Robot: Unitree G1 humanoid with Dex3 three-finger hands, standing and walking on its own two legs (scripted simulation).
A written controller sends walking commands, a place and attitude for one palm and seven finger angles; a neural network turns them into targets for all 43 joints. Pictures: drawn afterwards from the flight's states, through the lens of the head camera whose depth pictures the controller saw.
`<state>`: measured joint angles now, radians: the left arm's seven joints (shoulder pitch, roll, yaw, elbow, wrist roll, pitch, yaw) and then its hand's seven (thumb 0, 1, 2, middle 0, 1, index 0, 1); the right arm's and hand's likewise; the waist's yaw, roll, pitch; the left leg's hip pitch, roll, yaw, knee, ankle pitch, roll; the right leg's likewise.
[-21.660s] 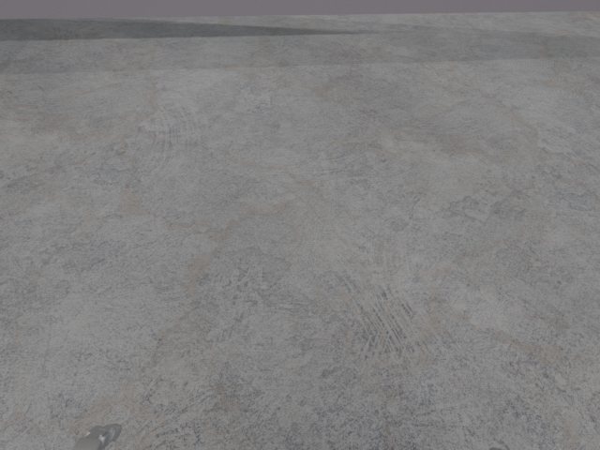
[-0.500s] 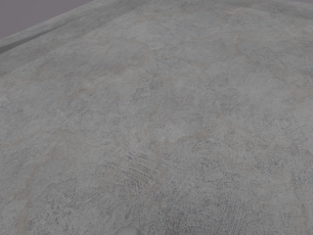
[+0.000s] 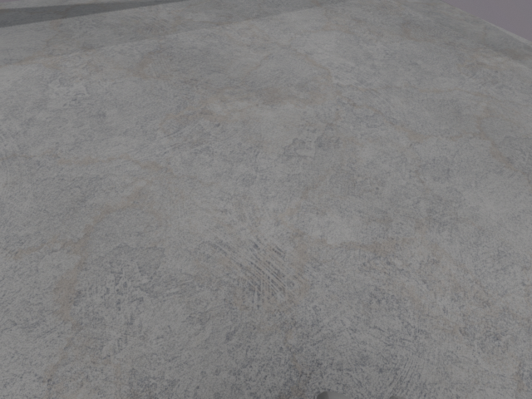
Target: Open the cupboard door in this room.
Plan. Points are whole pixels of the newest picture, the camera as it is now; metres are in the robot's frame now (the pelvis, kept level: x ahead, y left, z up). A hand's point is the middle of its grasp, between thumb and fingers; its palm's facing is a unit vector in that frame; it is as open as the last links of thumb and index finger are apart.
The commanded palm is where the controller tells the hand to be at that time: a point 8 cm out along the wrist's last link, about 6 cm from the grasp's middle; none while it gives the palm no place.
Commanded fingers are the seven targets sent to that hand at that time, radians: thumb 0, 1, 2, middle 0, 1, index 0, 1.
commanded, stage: turn or walk to find it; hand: left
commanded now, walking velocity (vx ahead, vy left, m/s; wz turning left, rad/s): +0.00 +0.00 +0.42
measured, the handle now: out of the picture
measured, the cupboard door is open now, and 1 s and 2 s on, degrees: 0 0 0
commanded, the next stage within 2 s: stand and wait in 1.40 s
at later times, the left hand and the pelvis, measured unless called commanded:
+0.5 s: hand out of the picture +0.04 +0.14 -0.14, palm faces +0.20 -0.94 -0.28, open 7.3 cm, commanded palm none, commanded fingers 0.00 0.90 0.90 -0.20 -0.30 -0.20 -0.30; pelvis -0.02 -0.07 +0.00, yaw +12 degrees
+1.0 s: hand out of the picture -0.13 +0.19 -0.18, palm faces +0.47 -0.85 -0.24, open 7.4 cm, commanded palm none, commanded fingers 0.00 0.90 0.90 -0.20 -0.30 -0.20 -0.30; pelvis -0.06 -0.02 +0.00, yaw +25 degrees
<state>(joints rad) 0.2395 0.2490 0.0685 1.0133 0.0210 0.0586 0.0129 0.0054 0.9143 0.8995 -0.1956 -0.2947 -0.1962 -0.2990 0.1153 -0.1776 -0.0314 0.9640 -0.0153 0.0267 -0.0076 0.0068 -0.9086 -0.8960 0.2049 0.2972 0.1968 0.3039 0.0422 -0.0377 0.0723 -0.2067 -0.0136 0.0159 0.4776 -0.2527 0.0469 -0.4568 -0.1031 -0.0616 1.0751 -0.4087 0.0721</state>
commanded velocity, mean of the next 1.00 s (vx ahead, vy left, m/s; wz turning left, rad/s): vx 0.00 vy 0.00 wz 0.42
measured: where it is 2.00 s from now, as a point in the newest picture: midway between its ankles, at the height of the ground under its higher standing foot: outside the picture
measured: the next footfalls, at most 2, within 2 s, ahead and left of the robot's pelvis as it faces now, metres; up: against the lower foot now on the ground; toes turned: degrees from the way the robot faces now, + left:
right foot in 0.32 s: +0.03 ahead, -0.15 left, +0.00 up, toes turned +4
left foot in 0.82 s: -0.07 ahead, +0.09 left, +0.00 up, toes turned +25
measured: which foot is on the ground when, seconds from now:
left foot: down 0.00-0.34, up 0.36-0.80, down 0.82-1.00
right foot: up 0.00-0.30, down 0.32-0.84, up 0.86-1.00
